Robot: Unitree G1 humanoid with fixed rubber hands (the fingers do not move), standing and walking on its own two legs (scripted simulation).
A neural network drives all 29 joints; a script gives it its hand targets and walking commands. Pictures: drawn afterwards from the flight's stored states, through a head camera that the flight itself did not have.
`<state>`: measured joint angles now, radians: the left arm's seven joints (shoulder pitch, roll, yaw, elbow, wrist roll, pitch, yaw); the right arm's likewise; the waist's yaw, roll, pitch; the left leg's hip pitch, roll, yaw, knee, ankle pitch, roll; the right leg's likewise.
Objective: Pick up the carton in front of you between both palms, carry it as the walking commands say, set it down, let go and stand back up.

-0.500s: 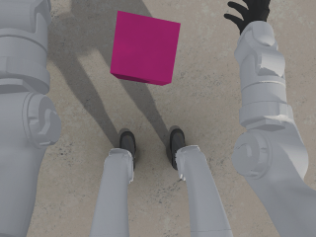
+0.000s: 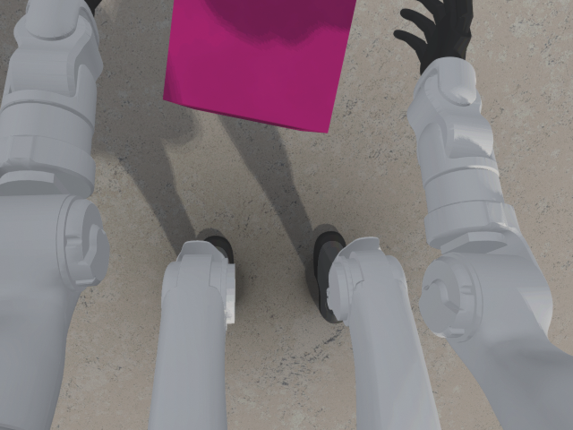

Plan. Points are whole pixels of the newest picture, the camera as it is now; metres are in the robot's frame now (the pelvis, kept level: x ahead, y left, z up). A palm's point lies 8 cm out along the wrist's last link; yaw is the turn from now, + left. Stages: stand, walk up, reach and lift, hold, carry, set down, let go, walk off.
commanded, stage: reach and lift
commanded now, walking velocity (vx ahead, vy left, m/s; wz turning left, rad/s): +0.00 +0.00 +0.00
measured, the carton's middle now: (259, 53) +0.53 +0.05 -0.37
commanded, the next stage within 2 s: none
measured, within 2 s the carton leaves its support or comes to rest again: leaves its support in 1.24 s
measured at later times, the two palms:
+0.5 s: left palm (126, 20) +0.55 +0.23 -0.30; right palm (396, 75) +0.51 -0.14 -0.30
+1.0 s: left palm (146, 28) +0.54 +0.20 -0.30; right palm (372, 68) +0.51 -0.10 -0.29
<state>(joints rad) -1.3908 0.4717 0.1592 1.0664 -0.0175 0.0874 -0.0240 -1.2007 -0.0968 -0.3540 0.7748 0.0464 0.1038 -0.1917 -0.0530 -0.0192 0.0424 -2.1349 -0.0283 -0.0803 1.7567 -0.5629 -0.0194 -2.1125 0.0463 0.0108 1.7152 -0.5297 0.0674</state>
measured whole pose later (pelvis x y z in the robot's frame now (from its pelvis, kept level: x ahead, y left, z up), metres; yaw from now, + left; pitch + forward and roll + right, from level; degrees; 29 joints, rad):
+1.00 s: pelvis -0.05 +0.00 -0.12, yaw +0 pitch +33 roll -5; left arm -1.78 0.51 -0.01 1.31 -0.07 0.17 -0.04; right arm -1.61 -0.11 -0.42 1.03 0.01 0.15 -0.18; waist -0.03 -0.04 0.52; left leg -2.21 -0.03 -0.07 2.23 -0.60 -0.01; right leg -2.18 0.08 0.02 2.16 -0.58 0.09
